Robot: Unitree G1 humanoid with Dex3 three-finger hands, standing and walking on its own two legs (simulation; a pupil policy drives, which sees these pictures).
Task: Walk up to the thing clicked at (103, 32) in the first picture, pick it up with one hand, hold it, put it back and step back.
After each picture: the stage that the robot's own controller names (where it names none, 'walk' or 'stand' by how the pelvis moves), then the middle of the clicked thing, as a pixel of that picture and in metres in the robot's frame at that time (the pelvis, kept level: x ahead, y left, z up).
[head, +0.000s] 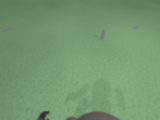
stand; (102, 35) +2.02 -0.30 -0.66
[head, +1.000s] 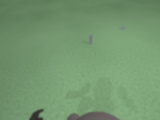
walk; (90, 39) +1.89 +0.12 -0.63
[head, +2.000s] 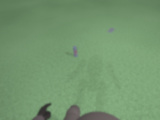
walk; (75, 51) +1.25 +0.34 -0.65
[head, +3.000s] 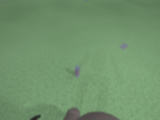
walk; (77, 71) +0.78 +0.22 -0.64
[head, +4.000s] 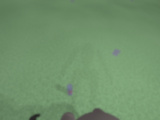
walk; (70, 90) +0.48 +0.18 -0.64
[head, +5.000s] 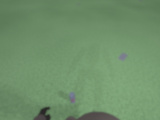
stand; (72, 98) +0.39 +0.19 -0.65
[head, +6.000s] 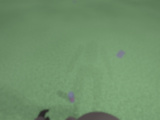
stand; (71, 97) +0.37 +0.20 -0.65
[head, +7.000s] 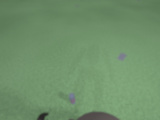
stand; (72, 98) +0.39 +0.20 -0.66
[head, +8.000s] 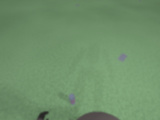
stand; (72, 99) +0.38 +0.19 -0.66
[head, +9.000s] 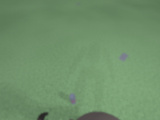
stand; (72, 99) +0.37 +0.19 -0.66
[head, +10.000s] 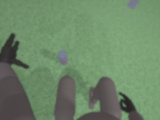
go down; (63, 58) +0.47 +0.19 -0.32
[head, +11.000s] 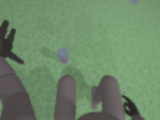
go down; (63, 57) +0.48 +0.19 -0.28
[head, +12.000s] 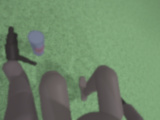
close in; (37, 46) +0.48 +0.23 -0.18
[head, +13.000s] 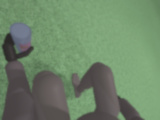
close; (23, 42) +0.48 +0.25 -0.17
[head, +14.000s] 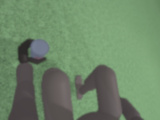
lift; (38, 52) +0.41 +0.23 -0.17
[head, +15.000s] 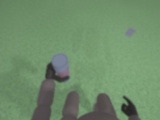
lift; (62, 71) +0.33 +0.17 +0.04
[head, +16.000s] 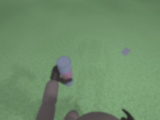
hold; (66, 73) +0.32 +0.16 +0.06
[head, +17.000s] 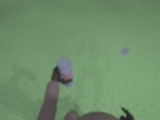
hold; (67, 74) +0.32 +0.16 +0.04
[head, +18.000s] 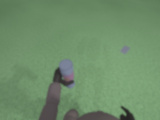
crouch; (68, 76) +0.32 +0.15 +0.03
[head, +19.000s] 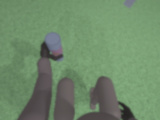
crouch; (56, 50) +0.47 +0.18 -0.04
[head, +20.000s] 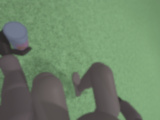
lower; (20, 42) +0.47 +0.25 -0.18
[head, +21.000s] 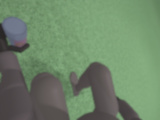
lower; (17, 39) +0.48 +0.26 -0.18
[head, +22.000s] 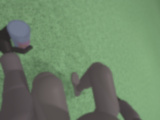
lower; (21, 40) +0.47 +0.25 -0.18
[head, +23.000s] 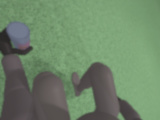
lower; (21, 42) +0.47 +0.25 -0.18
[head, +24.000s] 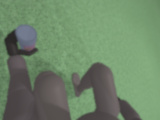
loosen; (27, 43) +0.46 +0.23 -0.18
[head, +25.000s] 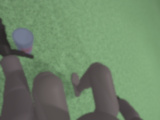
withdraw; (24, 45) +0.46 +0.24 -0.18
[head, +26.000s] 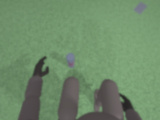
walk; (70, 61) +0.48 +0.17 -0.32
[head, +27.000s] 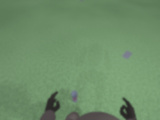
stand; (74, 96) +0.39 +0.15 -0.59
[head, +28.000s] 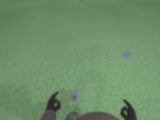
stand; (74, 96) +0.39 +0.16 -0.60
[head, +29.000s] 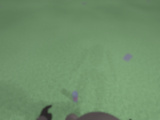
stand; (75, 96) +0.40 +0.15 -0.63
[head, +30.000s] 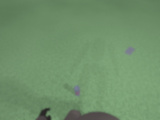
walk; (77, 91) +0.42 +0.15 -0.65
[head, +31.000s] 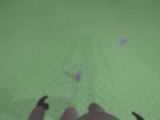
walk; (78, 76) +0.59 +0.08 -0.64
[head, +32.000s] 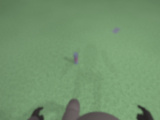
walk; (76, 58) +0.91 +0.24 -0.62
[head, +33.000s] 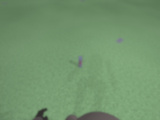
stand; (80, 62) +1.02 +0.17 -0.65
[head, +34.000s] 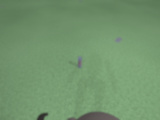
stand; (79, 62) +1.03 +0.18 -0.66
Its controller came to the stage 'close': yes
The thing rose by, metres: 0.69
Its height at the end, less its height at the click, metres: +0.00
